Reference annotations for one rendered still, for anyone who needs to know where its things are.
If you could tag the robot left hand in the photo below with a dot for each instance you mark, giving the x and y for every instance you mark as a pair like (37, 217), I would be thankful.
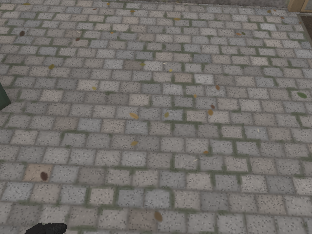
(50, 228)

